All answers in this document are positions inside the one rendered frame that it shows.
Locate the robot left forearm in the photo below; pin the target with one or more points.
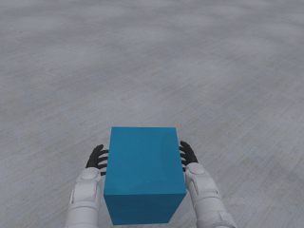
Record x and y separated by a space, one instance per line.
84 203

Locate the robot right forearm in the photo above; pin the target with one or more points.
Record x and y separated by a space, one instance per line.
206 199

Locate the robot right hand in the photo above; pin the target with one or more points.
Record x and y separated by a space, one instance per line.
189 154

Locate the carton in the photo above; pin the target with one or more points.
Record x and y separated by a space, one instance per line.
144 181

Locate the robot left hand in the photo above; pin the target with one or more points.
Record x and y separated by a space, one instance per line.
94 158

